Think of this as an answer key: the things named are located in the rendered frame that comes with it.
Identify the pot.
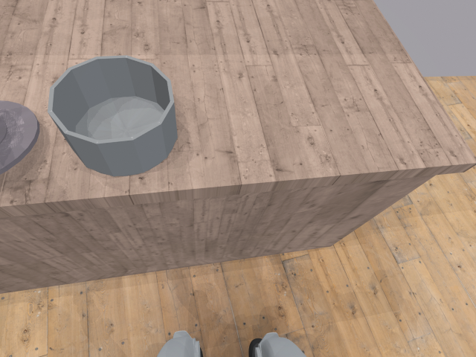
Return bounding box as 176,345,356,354
48,55,178,176

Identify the lid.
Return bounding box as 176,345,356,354
0,100,40,175

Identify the robot left shin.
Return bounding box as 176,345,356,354
173,330,191,338

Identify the table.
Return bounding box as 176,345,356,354
0,0,476,294

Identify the robot left thigh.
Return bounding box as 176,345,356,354
157,336,201,357

